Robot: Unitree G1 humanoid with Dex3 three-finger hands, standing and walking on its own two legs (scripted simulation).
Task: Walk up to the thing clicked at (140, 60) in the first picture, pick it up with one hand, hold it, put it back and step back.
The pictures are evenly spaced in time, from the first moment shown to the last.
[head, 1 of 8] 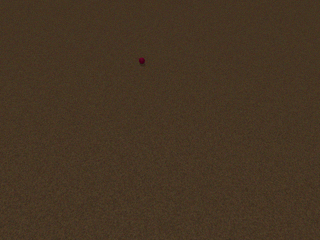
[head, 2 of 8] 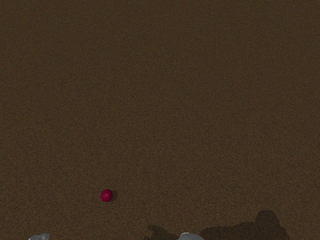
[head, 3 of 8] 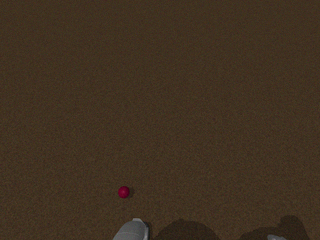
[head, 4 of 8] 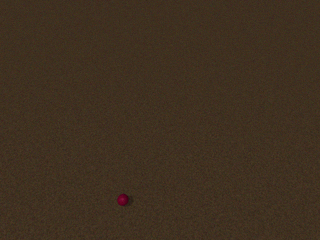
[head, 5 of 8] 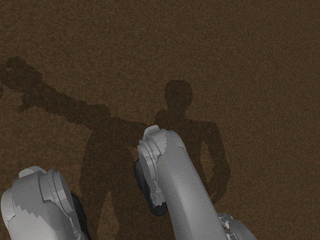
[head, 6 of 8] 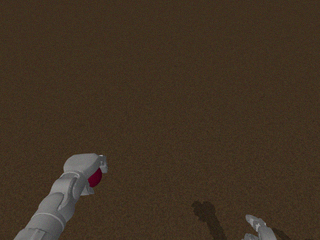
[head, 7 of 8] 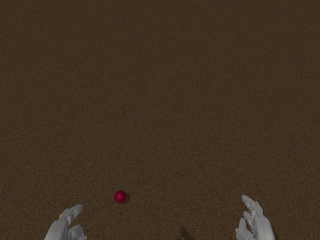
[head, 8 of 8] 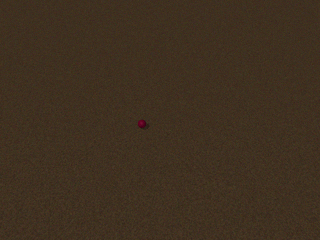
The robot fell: no
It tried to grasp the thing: yes
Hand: left
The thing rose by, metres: 0.69
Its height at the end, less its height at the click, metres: +0.00
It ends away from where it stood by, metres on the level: 0.01
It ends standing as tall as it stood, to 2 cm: yes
